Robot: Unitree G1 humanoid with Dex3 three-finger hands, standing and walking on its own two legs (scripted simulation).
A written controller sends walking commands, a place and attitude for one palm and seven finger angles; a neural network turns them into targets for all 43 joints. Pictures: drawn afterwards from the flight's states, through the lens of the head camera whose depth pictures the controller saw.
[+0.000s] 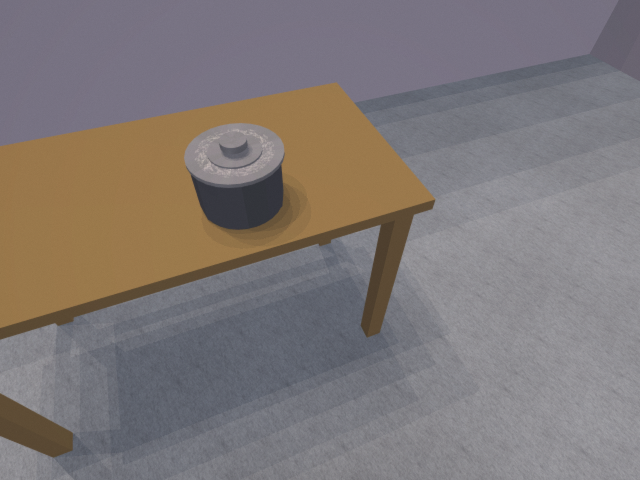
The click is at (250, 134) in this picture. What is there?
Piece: lid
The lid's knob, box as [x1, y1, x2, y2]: [219, 131, 247, 153]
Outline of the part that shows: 244,134 235,131 223,134 219,138 220,148 227,153 237,153 245,149 247,145 246,137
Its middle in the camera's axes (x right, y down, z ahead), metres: -0.16 -0.18 +0.72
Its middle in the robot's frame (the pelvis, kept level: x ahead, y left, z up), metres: +0.66 +0.20 +0.04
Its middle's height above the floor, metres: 0.81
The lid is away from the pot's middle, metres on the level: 0.00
